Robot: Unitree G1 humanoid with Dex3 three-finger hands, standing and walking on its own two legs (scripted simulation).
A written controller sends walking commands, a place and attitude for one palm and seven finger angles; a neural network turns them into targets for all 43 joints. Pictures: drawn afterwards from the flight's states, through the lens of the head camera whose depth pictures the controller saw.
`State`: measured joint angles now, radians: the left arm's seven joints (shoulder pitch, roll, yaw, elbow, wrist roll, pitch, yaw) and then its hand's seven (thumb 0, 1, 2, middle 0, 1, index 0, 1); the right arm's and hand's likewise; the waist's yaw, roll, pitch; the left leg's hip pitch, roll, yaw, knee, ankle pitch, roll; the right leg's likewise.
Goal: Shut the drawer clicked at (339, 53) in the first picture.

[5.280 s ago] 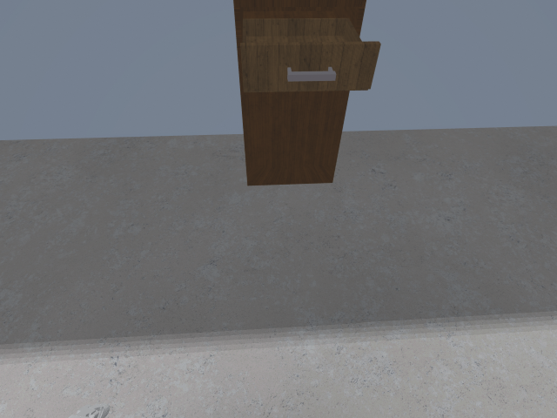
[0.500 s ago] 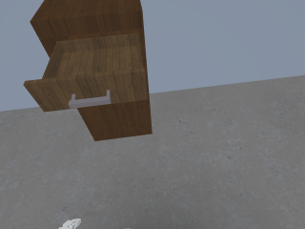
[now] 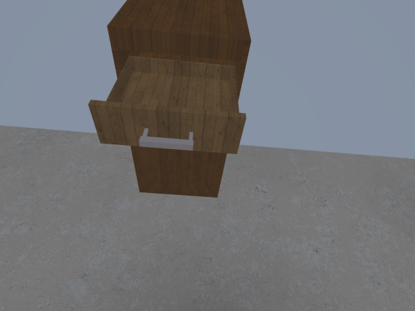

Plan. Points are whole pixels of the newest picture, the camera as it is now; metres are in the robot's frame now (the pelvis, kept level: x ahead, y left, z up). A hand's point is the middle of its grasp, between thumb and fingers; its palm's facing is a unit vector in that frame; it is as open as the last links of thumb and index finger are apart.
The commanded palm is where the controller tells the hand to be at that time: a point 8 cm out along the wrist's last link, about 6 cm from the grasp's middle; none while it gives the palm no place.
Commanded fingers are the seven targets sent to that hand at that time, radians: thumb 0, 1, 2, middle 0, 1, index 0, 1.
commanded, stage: take the last steps up to it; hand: left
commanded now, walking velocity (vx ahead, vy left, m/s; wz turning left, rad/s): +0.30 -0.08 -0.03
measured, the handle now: (167, 138) +0.53 +0.15 +0.00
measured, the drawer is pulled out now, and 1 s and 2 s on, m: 0.30 0.30 0.30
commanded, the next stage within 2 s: come to a stop and stand still in 0.68 s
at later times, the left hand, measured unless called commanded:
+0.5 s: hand (163, 275) +0.23 +0.11 -0.17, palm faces +0.04 -0.98 -0.20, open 7.2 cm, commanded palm none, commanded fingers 0.00 0.90 0.90 -0.20 -0.30 -0.20 -0.30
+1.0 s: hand (158, 286) +0.21 +0.12 -0.19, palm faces +0.07 -0.99 -0.13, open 7.4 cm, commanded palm none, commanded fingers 0.00 0.90 0.90 -0.20 -0.30 -0.20 -0.30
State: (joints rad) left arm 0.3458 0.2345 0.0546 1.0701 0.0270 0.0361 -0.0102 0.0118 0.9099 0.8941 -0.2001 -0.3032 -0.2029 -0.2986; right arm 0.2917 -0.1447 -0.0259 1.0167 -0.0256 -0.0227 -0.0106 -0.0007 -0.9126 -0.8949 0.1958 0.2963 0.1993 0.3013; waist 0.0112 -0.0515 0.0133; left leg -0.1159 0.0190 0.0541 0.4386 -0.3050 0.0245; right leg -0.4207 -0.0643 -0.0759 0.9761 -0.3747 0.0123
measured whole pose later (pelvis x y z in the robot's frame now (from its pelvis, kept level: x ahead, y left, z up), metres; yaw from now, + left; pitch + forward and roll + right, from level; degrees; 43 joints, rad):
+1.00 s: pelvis +0.25 -0.04 +0.00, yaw -1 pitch -2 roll +0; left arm 0.32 0.14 0.02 1.13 0.01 0.02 0.04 0.01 0.91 0.89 -0.20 -0.30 -0.20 -0.30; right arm 0.12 -0.12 -0.02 1.06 0.00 -0.02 -0.05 -0.02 -0.95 -0.89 0.20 0.30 0.20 0.30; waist 0.04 -0.06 0.07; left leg -0.22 0.02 0.15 0.45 -0.19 0.06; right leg -0.27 -0.06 -0.05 0.71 -0.44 0.03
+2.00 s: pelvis +0.27 -0.12 +0.00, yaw +0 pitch -1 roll +1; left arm 0.29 0.14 -0.01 1.11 0.01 -0.02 0.03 0.01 0.91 0.89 -0.20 -0.30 -0.20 -0.30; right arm 0.27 -0.14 0.02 1.14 -0.01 -0.01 -0.02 0.00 -0.91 -0.90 0.20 0.30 0.20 0.30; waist -0.01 0.00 0.04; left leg -0.19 0.06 0.05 0.43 -0.22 -0.04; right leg -0.15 0.02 -0.06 0.45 -0.29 -0.05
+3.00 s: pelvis +0.30 -0.11 +0.00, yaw +0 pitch -1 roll +1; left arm 0.32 0.13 0.00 1.12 0.01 -0.02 0.04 0.01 0.91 0.89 -0.20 -0.30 -0.20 -0.30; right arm 0.29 -0.13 0.02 1.16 -0.01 -0.01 -0.04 0.00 -0.92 -0.89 0.20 0.30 0.20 0.30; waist 0.00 -0.01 0.03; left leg -0.14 0.03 0.05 0.41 -0.26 -0.03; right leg -0.09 0.00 -0.06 0.43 -0.32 -0.03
